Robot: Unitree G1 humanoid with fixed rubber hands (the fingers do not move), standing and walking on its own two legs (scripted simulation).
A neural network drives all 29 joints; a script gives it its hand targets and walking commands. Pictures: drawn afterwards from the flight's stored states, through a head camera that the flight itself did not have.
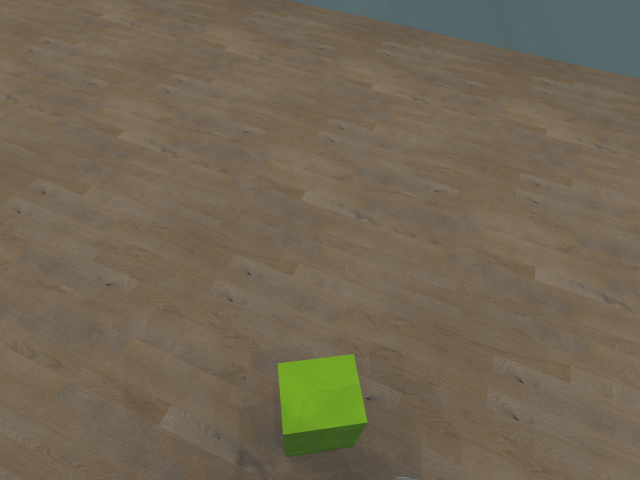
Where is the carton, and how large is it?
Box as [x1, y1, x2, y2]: [278, 354, 367, 456]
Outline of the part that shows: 353,354 278,363 282,427 286,456 353,446 367,422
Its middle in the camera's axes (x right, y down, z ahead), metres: -0.01 +0.46 +1.04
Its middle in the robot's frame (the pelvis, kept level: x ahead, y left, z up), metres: +0.38 -0.01 -0.63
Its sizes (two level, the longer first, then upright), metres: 0.194 0.163 0.291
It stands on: the floor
